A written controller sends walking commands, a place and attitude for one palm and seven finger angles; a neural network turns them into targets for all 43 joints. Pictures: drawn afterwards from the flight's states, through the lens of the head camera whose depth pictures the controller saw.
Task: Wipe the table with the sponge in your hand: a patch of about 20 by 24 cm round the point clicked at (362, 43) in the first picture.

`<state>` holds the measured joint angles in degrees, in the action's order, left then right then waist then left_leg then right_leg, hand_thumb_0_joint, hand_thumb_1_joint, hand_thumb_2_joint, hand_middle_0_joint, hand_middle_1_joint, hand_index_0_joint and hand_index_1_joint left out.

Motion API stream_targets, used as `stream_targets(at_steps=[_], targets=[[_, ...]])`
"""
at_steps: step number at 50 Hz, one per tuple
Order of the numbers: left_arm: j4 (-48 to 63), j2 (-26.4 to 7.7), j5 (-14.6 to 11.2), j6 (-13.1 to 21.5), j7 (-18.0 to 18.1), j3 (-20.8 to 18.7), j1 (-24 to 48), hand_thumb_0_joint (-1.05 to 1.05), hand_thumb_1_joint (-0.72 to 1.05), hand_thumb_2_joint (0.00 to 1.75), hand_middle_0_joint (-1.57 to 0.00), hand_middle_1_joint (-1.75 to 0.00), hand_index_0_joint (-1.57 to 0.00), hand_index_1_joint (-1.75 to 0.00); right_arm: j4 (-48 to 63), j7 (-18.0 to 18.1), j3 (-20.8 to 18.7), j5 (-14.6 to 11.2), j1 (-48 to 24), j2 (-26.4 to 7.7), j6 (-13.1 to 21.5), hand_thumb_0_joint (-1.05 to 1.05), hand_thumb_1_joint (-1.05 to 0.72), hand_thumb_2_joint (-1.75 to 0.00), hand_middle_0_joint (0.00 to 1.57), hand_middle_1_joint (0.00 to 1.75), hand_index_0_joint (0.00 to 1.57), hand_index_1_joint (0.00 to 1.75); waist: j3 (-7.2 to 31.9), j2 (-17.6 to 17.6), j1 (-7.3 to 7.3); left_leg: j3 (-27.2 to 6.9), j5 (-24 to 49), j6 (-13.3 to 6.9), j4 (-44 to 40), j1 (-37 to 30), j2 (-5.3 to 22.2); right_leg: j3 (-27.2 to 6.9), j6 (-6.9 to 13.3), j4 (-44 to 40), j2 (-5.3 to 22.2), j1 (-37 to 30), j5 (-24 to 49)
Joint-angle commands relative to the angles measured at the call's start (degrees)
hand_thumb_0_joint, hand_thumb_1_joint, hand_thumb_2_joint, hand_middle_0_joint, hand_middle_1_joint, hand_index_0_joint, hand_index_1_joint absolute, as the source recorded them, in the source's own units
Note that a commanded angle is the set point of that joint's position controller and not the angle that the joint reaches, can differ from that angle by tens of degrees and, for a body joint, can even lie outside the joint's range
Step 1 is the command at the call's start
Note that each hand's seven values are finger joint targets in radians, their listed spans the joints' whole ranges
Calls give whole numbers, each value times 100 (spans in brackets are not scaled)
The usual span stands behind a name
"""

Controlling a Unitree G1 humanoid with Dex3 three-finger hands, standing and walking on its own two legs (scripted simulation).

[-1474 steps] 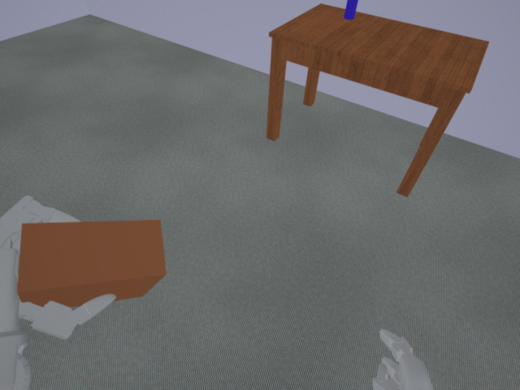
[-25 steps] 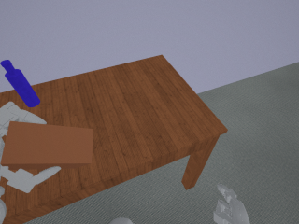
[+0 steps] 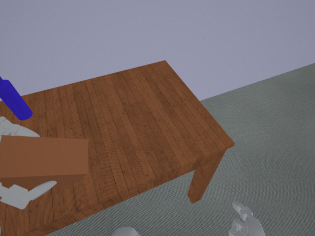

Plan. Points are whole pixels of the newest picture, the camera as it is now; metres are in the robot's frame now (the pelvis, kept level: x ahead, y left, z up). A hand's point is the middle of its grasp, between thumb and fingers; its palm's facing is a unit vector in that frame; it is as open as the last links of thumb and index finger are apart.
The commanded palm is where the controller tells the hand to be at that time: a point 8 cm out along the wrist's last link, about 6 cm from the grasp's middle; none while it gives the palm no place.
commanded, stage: come to a stop and stand still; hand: left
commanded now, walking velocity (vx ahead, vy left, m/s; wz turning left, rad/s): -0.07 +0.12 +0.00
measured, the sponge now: (57, 164) +0.22 +0.21 +0.14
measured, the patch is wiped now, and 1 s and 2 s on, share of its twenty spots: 0.00 0.00 0.00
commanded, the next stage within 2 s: look again from close up in 1.40 s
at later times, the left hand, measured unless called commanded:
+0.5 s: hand (13, 161) +0.22 +0.28 +0.16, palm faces +0.34 -0.84 -0.41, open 10.8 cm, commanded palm +0.17 +0.32 +0.18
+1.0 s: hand (8, 153) +0.23 +0.31 +0.15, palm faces +0.35 -0.85 -0.40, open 10.8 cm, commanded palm +0.18 +0.35 +0.18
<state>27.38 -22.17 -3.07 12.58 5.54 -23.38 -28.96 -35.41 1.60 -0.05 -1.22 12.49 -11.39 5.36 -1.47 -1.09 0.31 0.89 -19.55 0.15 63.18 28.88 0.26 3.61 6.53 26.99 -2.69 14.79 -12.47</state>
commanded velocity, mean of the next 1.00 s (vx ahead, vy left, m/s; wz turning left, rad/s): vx -0.03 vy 0.00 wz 0.00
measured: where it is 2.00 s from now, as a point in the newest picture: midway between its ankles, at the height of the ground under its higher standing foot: outside the picture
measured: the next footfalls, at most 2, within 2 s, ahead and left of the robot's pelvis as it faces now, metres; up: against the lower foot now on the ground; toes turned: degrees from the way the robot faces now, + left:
left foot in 0.18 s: +0.10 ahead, +0.15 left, +0.00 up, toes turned -5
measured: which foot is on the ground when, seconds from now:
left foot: up 0.00-0.16, down 0.18-1.00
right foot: down 0.00-1.00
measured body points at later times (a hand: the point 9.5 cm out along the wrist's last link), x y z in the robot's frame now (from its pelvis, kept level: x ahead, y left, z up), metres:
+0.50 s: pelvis +0.01 +0.04 +0.00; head +0.01 +0.04 +0.45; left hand +0.19 +0.33 +0.18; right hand +0.19 -0.19 -0.06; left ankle +0.05 +0.15 -0.74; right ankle +0.02 -0.05 -0.74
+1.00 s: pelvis +0.02 +0.07 +0.00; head +0.03 +0.07 +0.45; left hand +0.21 +0.35 +0.17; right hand +0.19 -0.15 -0.07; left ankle +0.05 +0.15 -0.74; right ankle +0.02 -0.05 -0.74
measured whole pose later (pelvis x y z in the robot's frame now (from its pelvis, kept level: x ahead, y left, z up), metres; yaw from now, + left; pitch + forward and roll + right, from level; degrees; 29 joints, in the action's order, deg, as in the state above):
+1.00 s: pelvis +0.02 +0.07 +0.00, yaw +0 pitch -1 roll -1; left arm 25.0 -20.8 -1.9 8.1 5.9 -18.5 -26.6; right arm -33.4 4.0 2.8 -0.8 13.0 -10.4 6.7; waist -1.0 -0.3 0.6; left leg 3.2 -8.8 -2.9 22.1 13.0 -1.4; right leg 2.2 0.6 21.1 -0.7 9.8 -10.8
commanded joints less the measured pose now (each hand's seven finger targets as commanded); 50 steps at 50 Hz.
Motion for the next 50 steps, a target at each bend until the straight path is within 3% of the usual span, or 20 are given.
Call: stream_targets(at_steps=[1,2,4,5,7,8,9,10,11,13,17,20,21,24,26,29,32,37,42,50], targets=[[651,-779,-12,238,207,-351,751,0,10,130,-120,-160,-120,-160,842,76,-94,58,-580,-511,434,0,-90,-90,20,30,20,30,618,-347,-58,211,355,-97,-1675,-329,92,-1241,223,-1075,1509,-352,1585],[534,-755,-1,226,219,-311,656,0,10,130,-120,-160,-120,-160,853,107,-109,80,-542,-508,521,0,-90,-90,20,30,20,30,716,-653,28,425,457,-146,-2165,-709,-73,-1064,64,-1063,1395,-412,1680],[886,-778,14,205,238,-253,902,0,10,130,-120,-160,-120,-160,943,128,-147,135,-661,-538,641,0,-90,-90,20,30,20,30,918,-806,132,502,748,-231,-3180,-1294,-179,-1061,-350,-881,1286,-862,2280],[1114,-758,31,214,258,-196,1045,0,10,130,-120,-160,-120,-160,948,122,-162,146,-658,-558,656,0,-90,-90,20,30,20,30,1006,-697,121,476,1013,-279,-3526,-1571,-180,-1048,-556,-788,1279,-949,2424],[1703,-875,51,248,296,-194,1285,0,10,130,-120,-160,-120,-160,982,155,-252,96,-752,-640,686,0,-90,-90,20,30,20,30,1149,-127,84,80,1993,-410,-4030,-2411,244,-980,-747,-188,1137,-796,2709],[1838,-920,55,279,314,-223,1347,0,10,130,-120,-160,-120,-160,1022,156,-252,69,-760,-706,672,0,-90,-90,20,30,20,30,1297,162,98,-232,2906,-546,-3906,-2765,580,-893,-916,59,989,-624,2743],[1831,-1025,67,246,328,-323,1302,0,10,130,-120,-160,-120,-160,1056,158,-289,24,-755,-781,625,0,-90,-90,20,30,20,30,1287,350,129,-467,3258,-582,-3759,-2860,807,-943,-1022,48,888,-403,2326],[1753,-987,74,211,299,-327,1303,0,10,130,-120,-160,-120,-160,1066,146,-319,-3,-757,-847,558,0,-90,-90,20,30,20,30,1132,354,146,-498,3059,-538,-3722,-2659,861,-1079,-1054,-165,837,-359,1845],[1632,-1130,62,147,280,-519,1154,0,10,130,-120,-160,-120,-160,1048,160,-326,-14,-789,-814,493,0,-90,-90,20,30,20,30,952,376,121,-507,2782,-492,-3686,-2503,832,-1204,-1015,-408,834,-315,1620],[1592,-1193,17,105,267,-655,800,0,10,130,-120,-160,-120,-160,1096,158,-202,0,-761,-657,432,0,-90,-90,20,30,20,30,893,831,17,-483,2306,-330,-3646,-1888,587,-1126,-741,-570,855,-773,1735],[968,-900,-102,-53,147,-537,31,0,10,130,-120,-160,-120,-160,1193,120,-144,-16,-656,-623,249,0,-90,-90,20,30,20,30,682,282,-28,-489,1294,-210,-3776,-1660,493,-1089,-630,-934,866,-577,1012],[879,-817,-133,-132,98,-389,123,0,10,130,-120,-160,-120,-160,1251,150,-105,-12,-642,-666,214,0,-90,-90,20,30,20,30,564,63,-49,-552,824,-198,-3777,-1825,491,-1177,-558,-1218,871,-45,281],[965,-792,-136,-136,93,-301,208,0,10,130,-120,-160,-120,-160,1245,178,-85,-5,-675,-665,226,0,-90,-90,20,30,20,30,452,220,-75,-639,864,-211,-3948,-1923,543,-1056,-506,-1174,819,100,177],[1132,-783,-54,-120,126,-117,769,0,10,130,-120,-160,-120,-160,1238,239,-34,38,-705,-693,296,0,-90,-90,20,30,20,30,437,274,-43,-755,329,-274,-4303,-1808,624,-1038,-528,-1203,666,59,-305],[1491,-874,18,-91,174,-52,1307,0,10,130,-120,-160,-120,-160,1194,294,-13,52,-783,-692,366,0,-90,-90,20,30,20,30,480,571,-44,-817,173,-295,-4533,-1856,665,-1003,-512,-1095,634,-17,-310],[1506,-838,89,-33,243,-13,1508,0,10,130,-120,-160,-120,-160,1121,323,-14,92,-681,-703,484,0,-90,-90,20,30,20,30,596,700,14,-940,-205,-339,-4818,-1565,723,-868,-523,-892,533,-518,-104],[1670,-859,128,20,268,-20,1529,0,10,130,-120,-160,-120,-160,1066,317,-13,106,-674,-686,560,0,-90,-90,20,30,20,30,711,910,23,-1011,-191,-316,-4947,-1593,761,-747,-513,-731,519,-701,69],[1235,-695,122,6,223,-69,889,0,10,130,-120,-160,-120,-160,1057,248,-20,94,-562,-647,560,0,-90,-90,20,30,20,30,600,839,24,-1035,-438,-206,-5144,-1372,783,-584,-524,-646,462,-810,88],[1074,-660,92,-21,179,-105,620,0,10,130,-120,-160,-120,-160,1086,250,-30,74,-499,-661,496,0,-90,-90,20,30,20,30,610,657,11,-994,97,-64,-5150,-1472,824,-485,-546,-603,440,-750,287],[1195,-814,38,-58,201,-164,868,0,10,130,-120,-160,-120,-160,1117,298,-79,40,-518,-668,468,0,-90,-90,20,30,20,30,883,391,8,-695,1244,-104,-4551,-1837,651,-649,-490,-789,636,-788,852]])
